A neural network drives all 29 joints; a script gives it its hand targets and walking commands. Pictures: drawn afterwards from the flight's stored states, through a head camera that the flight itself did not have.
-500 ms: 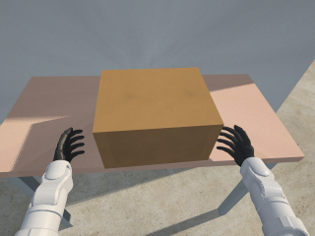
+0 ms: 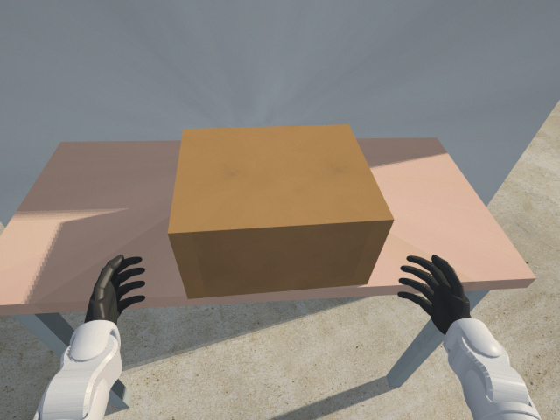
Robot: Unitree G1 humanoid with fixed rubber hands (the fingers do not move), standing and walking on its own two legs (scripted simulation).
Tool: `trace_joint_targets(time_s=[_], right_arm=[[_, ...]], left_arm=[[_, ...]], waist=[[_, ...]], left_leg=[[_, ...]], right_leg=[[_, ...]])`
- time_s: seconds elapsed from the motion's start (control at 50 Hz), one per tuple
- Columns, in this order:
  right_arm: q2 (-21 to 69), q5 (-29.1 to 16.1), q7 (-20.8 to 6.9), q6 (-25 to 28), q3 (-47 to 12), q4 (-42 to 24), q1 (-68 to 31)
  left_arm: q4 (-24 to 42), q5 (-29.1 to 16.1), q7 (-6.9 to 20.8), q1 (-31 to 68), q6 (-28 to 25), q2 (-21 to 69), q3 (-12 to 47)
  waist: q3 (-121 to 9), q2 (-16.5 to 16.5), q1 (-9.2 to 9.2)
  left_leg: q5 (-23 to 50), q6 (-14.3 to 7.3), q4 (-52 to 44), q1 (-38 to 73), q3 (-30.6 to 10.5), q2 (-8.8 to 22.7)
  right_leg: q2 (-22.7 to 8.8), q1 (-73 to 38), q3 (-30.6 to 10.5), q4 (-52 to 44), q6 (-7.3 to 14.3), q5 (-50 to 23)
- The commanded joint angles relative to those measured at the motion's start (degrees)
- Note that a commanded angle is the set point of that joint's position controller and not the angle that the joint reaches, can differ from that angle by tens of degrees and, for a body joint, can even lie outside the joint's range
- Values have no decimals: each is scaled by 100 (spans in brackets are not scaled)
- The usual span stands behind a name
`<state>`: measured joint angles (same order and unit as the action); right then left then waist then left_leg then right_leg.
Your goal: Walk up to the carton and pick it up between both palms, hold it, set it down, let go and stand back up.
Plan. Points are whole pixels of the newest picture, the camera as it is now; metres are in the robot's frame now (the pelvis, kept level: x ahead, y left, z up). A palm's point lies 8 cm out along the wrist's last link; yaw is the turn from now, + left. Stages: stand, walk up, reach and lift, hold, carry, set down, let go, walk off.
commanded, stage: set down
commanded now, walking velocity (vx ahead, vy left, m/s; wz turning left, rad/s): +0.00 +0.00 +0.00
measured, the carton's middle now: (273, 205) +0.47 +0.02 +0.04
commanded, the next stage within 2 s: none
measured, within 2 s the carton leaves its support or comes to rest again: neither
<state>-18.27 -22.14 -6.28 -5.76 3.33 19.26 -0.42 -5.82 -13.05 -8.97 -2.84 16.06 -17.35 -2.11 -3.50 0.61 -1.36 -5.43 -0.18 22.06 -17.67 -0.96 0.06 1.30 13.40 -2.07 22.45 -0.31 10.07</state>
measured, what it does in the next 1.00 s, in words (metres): stands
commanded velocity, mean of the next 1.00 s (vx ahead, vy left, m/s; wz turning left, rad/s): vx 0.00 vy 0.00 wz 0.00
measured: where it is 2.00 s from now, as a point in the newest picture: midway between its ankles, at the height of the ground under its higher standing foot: outside the picture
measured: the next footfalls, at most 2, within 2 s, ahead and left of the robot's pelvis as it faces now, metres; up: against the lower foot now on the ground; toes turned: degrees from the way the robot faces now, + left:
none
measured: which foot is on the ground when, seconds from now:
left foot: down 0.00-1.00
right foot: down 0.00-1.00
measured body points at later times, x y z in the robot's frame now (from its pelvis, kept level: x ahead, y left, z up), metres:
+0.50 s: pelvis +0.00 +0.00 +0.00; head -0.03 +0.01 +0.45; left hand +0.22 +0.25 +0.03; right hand +0.23 -0.24 +0.03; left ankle +0.07 +0.11 -0.74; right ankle +0.02 -0.12 -0.74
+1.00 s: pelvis +0.00 +0.00 +0.00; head +0.02 +0.00 +0.45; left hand +0.23 +0.24 +0.01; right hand +0.24 -0.24 +0.00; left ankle +0.07 +0.11 -0.74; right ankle +0.02 -0.12 -0.74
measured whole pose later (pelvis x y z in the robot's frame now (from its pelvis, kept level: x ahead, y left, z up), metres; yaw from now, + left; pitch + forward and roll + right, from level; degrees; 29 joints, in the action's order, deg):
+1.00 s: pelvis +0.00 +0.00 +0.00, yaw +0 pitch -2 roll +0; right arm -18.3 -16.3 -6.8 -12.3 4.0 7.6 10.9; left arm 2.5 -13.1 -6.9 -11.8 21.5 -15.8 -2.1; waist 3.7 0.6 -1.4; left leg -6.1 -0.2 21.4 -13.2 -0.8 0.0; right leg 1.3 9.3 -2.2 22.4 0.4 11.0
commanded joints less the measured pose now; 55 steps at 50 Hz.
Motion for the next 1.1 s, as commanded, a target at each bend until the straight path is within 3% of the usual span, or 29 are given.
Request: trace_joint_targets(time_s=[0.0,0.08,0.14,0.26,0.3,0.36,0.4,0.44,0.56,0.62,0.92,1.04,1.08], right_arm=[[-1894,-19,-86,325,977,-2627,-871],[-1860,4,-67,303,990,-3081,-335],[-1780,24,-37,210,981,-3168,-202],[-1778,108,24,-25,1019,-3458,323],[-1729,221,67,-144,1018,-3420,333],[-1681,220,101,-178,976,-3673,395],[-1612,324,115,-266,899,-3405,462],[-1575,402,133,-305,910,-3417,476],[-1466,515,143,-370,822,-3194,433],[-1471,529,105,-330,837,-3250,381],[-1445,894,-128,-210,1010,-2539,632],[-1228,1065,-94,-80,803,-2116,974],[-1188,1032,-97,-16,716,-2070,1102]], left_arm=[[2387,-473,-55,1096,-344,-1031,-274],[2796,-436,-51,541,-331,-1046,-334],[2753,-397,-50,482,-289,-1113,-435],[3101,-264,-11,66,-110,-1094,-541],[2859,-212,61,112,29,-1088,-571],[3061,-167,92,151,85,-1092,-605],[2663,-47,146,113,199,-998,-636],[2676,13,174,152,239,-951,-628],[2308,181,246,175,351,-855,-638],[2452,216,211,246,325,-848,-630],[1744,470,172,-332,60,-416,-277],[1154,698,312,-552,-98,-298,-297],[1220,781,311,-664,-200,-246,-306]], waist=[[-1298,256,-243],[-1207,344,-263],[-1028,370,-329],[-650,313,-286],[-457,469,-236],[-476,515,-226],[-281,517,-226],[-245,523,-200],[-218,505,-283],[-413,448,-324],[-467,21,-281],[-381,75,-198],[-400,19,-241]], left_leg=[[-722,215,-579,1693,-22,45],[-545,232,-590,1840,38,44],[-531,223,-566,1850,135,0],[-411,233,-562,1948,170,-30],[-498,202,-478,2009,175,-107],[-416,200,-246,2391,81,-175],[-496,216,-181,2525,66,-198],[-561,211,-150,2592,25,-207],[-524,222,18,2831,-44,-249],[-506,227,32,2856,-86,-218],[-405,197,-636,1755,125,113],[-111,166,-586,1729,261,53],[45,186,-573,1776,257,53]], right_leg=[[142,528,-55,-647,216,615],[139,466,-73,-747,196,541],[63,600,-102,-854,216,705],[32,655,-132,-950,270,800],[-73,846,-207,-1047,309,1076],[-225,1284,-274,-1112,422,1352],[-290,1529,-274,-1154,482,1613],[-332,1623,-278,-1180,523,1716],[-445,1884,-308,-1235,669,1894],[-428,1815,-282,-1181,699,1835],[113,122,-4,-960,386,1005],[109,-164,-56,-1044,303,803],[118,-245,-36,-1045,312,605]])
